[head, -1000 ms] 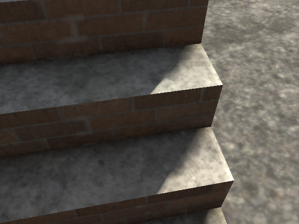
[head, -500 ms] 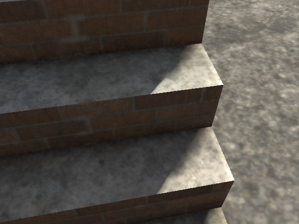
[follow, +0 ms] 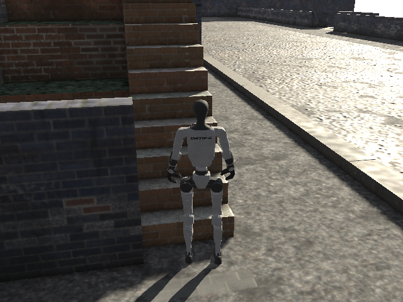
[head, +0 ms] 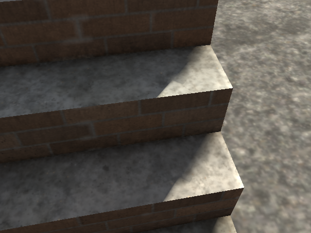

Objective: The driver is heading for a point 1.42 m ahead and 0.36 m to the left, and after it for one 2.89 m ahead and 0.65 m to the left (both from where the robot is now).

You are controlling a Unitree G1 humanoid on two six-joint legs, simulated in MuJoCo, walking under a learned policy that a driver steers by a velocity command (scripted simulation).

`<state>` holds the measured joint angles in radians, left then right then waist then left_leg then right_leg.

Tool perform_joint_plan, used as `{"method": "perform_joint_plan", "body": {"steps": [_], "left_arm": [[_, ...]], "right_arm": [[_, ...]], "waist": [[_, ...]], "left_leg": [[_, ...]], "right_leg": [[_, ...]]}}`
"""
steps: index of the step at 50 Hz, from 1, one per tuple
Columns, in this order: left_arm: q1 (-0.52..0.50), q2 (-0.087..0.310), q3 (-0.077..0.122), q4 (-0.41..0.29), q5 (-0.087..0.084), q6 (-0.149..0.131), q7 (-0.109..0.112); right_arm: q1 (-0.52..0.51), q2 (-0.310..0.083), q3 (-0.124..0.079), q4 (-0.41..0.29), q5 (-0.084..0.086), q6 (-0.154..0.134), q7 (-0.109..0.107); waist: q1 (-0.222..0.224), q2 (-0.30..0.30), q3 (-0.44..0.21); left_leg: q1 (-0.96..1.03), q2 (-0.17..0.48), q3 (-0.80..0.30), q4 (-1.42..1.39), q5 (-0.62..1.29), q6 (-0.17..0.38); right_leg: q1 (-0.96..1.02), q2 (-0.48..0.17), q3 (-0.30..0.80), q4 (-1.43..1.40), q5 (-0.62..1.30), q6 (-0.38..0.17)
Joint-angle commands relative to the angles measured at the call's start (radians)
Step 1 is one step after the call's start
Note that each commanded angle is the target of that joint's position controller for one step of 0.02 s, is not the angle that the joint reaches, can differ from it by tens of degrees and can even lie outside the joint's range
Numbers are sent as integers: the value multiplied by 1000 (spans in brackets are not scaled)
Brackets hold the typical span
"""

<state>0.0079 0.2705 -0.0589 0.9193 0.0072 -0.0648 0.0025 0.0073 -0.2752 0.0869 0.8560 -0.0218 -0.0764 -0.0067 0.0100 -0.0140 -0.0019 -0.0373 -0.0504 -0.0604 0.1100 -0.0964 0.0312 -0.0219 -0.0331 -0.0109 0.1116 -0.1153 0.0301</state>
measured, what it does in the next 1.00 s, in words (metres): stands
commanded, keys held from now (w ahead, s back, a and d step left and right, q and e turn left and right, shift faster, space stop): w+shift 1.00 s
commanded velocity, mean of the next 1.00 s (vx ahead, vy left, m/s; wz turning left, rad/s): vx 1.00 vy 0.00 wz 0.00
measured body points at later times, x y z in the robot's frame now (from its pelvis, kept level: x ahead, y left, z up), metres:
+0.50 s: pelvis +0.00 +0.00 +0.00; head +0.02 +0.00 +0.45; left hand +0.18 +0.25 -0.11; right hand +0.20 -0.24 -0.09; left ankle -0.03 +0.10 -0.75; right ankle -0.04 -0.14 -0.75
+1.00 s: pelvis +0.00 +0.00 +0.00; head +0.02 +0.00 +0.45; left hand +0.18 +0.25 -0.11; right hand +0.20 -0.24 -0.09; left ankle -0.03 +0.10 -0.75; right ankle -0.04 -0.14 -0.75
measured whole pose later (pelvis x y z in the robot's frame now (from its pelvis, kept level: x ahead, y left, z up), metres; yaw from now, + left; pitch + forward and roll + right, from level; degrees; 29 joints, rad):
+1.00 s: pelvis +0.00 +0.00 +0.00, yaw +0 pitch +1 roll +0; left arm 0.01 0.27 -0.06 0.92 0.01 -0.06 0.00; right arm 0.01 -0.27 0.08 0.85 -0.02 -0.08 -0.01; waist 0.01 -0.01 0.00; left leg -0.04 -0.05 -0.07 0.11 -0.10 0.03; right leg -0.02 -0.04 -0.01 0.11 -0.12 0.03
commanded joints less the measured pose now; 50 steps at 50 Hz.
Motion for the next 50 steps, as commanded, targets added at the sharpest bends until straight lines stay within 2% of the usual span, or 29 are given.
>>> {"method": "perform_joint_plan", "body": {"steps": [1, 50], "left_arm": [[-77, 112, 24, -66, -1, -14, 3], [-74, 114, 25, -69, 0, -13, 3]], "right_arm": [[-83, -118, -29, -72, 1, -15, -3], [-82, -117, -31, -77, 1, -15, -3]], "waist": [[1, 10, -127], [3, 10, -126]], "left_leg": [[69, 176, -112, 35, 265, -24], [65, 172, -119, 37, 265, -26]], "right_leg": [[22, -134, 79, 22, 255, -10], [24, -133, 76, 25, 253, -7]]}}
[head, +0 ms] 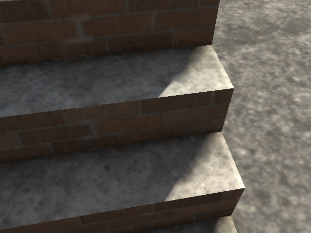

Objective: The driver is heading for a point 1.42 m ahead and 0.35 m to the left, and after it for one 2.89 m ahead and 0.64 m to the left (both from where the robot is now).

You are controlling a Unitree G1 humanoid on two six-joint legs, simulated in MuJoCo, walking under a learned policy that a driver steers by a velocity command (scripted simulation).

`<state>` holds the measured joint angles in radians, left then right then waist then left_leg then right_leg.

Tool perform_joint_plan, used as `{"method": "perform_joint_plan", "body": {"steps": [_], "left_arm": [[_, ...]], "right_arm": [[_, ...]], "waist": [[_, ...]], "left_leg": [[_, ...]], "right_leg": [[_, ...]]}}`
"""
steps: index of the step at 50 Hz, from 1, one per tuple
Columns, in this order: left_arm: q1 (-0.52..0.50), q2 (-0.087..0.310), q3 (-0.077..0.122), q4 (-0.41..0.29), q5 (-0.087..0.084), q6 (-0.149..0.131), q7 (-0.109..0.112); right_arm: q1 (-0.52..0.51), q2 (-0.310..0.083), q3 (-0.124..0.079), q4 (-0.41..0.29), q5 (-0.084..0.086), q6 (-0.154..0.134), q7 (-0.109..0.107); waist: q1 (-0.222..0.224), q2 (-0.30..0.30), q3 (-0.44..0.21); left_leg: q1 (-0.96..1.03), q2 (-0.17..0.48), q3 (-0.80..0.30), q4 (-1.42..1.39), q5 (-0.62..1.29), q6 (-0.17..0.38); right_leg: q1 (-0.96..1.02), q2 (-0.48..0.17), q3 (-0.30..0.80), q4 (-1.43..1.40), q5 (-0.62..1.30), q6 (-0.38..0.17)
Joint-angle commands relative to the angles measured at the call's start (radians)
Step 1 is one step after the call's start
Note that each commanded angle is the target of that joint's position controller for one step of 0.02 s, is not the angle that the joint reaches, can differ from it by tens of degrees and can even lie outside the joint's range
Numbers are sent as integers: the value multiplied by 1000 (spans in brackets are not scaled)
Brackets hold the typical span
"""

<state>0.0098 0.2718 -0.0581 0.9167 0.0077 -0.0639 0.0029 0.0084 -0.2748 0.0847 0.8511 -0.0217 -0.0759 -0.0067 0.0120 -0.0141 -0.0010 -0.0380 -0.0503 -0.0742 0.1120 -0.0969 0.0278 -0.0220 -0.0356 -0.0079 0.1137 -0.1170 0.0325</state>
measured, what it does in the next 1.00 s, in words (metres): stands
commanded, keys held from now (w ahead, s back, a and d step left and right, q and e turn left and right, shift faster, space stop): w+shift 1.00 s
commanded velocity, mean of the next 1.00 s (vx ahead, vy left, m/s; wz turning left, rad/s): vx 1.00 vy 0.00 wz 0.00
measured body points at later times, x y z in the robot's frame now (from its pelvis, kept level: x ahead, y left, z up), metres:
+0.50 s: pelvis +0.00 +0.00 +0.00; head +0.02 +0.00 +0.45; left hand +0.18 +0.25 -0.11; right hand +0.20 -0.24 -0.09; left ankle -0.03 +0.10 -0.75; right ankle -0.04 -0.14 -0.75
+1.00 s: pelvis +0.00 +0.00 +0.00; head +0.02 +0.00 +0.45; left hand +0.18 +0.25 -0.11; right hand +0.20 -0.24 -0.09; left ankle -0.03 +0.10 -0.75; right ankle -0.04 -0.14 -0.75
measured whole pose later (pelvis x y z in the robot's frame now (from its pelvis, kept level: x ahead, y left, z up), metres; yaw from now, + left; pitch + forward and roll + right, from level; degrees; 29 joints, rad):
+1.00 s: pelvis +0.00 +0.00 +0.00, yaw +0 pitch +1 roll +0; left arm 0.01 0.27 -0.06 0.91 0.01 -0.06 0.00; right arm 0.01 -0.28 0.08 0.85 -0.02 -0.08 0.00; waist 0.01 -0.01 0.00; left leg -0.04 -0.05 -0.09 0.12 -0.10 0.02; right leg -0.02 -0.04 -0.01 0.12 -0.12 0.03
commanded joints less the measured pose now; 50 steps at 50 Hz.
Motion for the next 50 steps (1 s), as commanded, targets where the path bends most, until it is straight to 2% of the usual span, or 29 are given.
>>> {"method": "perform_joint_plan", "body": {"steps": [1, 45, 50], "left_arm": [[-76, 113, 24, -66, -1, -14, 3], [-74, 116, 24, -75, 0, -15, 2], [-67, 116, 22, -74, 2, -14, 4]], "right_arm": [[-83, -118, -29, -72, 1, -15, -3], [-84, -120, -30, -70, 1, -16, -1], [-90, -115, -30, -72, 1, -16, 1]], "waist": [[1, 10, -126], [0, 6, -119], [2, 14, -132]], "left_leg": [[66, 172, -105, 35, 266, -23], [57, 170, -112, 39, 266, -22], [67, 171, -110, 49, 276, -20]], "right_leg": [[24, -131, 73, 23, 255, -10], [21, -129, 70, 25, 248, -7], [26, -132, 72, 29, 246, -7]]}}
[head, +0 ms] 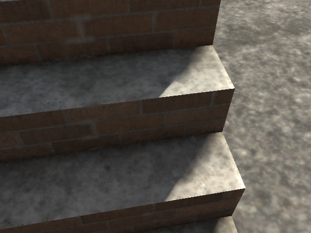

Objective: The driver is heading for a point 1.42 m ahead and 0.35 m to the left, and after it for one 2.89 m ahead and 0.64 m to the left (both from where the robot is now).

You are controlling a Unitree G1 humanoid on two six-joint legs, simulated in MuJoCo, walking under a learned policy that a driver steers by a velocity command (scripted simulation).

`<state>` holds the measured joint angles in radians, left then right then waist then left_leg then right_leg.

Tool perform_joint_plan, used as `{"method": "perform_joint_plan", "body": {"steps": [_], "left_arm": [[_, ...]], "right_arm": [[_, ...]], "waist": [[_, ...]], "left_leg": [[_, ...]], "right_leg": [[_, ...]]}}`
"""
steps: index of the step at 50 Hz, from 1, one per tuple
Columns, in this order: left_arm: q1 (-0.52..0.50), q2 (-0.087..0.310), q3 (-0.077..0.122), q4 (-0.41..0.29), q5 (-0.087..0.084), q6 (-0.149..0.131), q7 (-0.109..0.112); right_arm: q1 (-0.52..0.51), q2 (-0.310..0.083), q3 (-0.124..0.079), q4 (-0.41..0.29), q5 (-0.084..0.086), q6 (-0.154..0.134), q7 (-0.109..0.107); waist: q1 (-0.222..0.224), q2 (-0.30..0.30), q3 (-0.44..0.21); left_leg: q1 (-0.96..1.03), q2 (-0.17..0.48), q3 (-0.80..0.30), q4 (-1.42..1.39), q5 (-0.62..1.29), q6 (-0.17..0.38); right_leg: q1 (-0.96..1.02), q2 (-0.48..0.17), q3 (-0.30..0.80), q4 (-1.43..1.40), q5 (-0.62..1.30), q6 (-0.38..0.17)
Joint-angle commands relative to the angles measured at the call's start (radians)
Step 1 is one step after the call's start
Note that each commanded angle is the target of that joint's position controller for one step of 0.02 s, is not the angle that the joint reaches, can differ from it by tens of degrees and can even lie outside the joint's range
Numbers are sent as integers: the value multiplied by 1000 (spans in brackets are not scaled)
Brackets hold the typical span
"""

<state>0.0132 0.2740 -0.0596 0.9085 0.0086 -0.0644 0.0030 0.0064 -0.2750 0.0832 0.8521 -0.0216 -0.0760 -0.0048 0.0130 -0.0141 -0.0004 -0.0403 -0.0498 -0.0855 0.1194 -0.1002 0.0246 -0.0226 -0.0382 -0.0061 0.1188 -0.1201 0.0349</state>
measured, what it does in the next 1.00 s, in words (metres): stands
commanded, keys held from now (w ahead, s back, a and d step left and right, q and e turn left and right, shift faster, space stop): w+shift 0.62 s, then shift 0.38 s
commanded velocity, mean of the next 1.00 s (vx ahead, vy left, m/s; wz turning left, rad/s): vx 0.81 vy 0.00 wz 0.00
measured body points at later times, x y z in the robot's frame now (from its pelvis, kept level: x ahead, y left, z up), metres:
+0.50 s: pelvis +0.00 +0.00 +0.00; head +0.02 +0.00 +0.45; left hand +0.18 +0.25 -0.11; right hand +0.20 -0.24 -0.09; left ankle -0.03 +0.11 -0.75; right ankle -0.04 -0.14 -0.75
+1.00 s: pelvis -0.01 +0.00 +0.00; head +0.01 +0.01 +0.44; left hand +0.09 +0.27 -0.14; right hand +0.13 -0.26 -0.12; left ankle -0.03 +0.11 -0.75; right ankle -0.04 -0.14 -0.75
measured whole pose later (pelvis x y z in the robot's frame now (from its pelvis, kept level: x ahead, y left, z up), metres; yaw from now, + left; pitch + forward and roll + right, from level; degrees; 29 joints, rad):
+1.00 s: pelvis -0.01 +0.00 +0.00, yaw +0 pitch -1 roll +0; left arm 0.14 0.30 -0.03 0.97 0.02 -0.04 0.00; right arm 0.09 -0.28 0.05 0.96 -0.01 -0.05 -0.01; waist 0.03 -0.02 0.04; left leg -0.08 -0.05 -0.08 0.28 -0.18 0.02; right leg -0.07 -0.04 0.00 0.27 -0.19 0.04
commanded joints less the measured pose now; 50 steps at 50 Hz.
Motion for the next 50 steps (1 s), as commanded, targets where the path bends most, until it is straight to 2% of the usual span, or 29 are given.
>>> {"method": "perform_joint_plan", "body": {"steps": [1, 15, 20, 31, 35, 42, 50], "left_arm": [[-72, 113, 23, -66, 2, -14, 3], [-70, 116, 21, -74, 2, -15, 2], [-71, 117, 24, -71, -1, -13, 3], [-69, 118, 21, -75, 2, -15, 3], [-13, 131, 27, -54, 7, -12, 0], [42, 136, 38, -16, 14, 2, -5], [108, 141, 54, 25, 13, 16, -5]], "right_arm": [[-88, -114, -28, -72, 1, -16, 0], [-88, -119, -29, -63, 1, -16, 1], [-84, -119, -29, -68, 2, -15, -5], [-89, -119, -29, -65, 1, -16, 1], [-34, -129, -36, -28, 1, -11, -3], [-2, -133, -51, 15, 6, 4, -2], [41, -132, -66, 61, 13, 19, -7]], "waist": [[0, 13, -132], [0, 9, -125], [2, 11, -126], [-1, 10, -124], [9, 9, -133], [13, 5, -68], [12, 14, -44]], "left_leg": [[69, 171, -100, 42, 278, -15], [64, 172, -102, 43, 280, -14], [61, 167, -99, 33, 276, -22], [61, 169, -103, 43, 273, -16], [58, 166, -76, 102, 342, -18], [-4, 158, -67, 135, 249, -17], [-20, 159, -70, 164, 233, -14]], "right_leg": [[24, -129, 70, 22, 242, -9], [23, -128, 71, 23, 238, -7], [30, -128, 68, 25, 265, -8], [22, -128, 68, 23, 238, -6], [37, -125, 51, 84, 282, 3], [-5, -114, 46, 130, 195, 4], [-35, -105, 52, 156, 154, 1]]}}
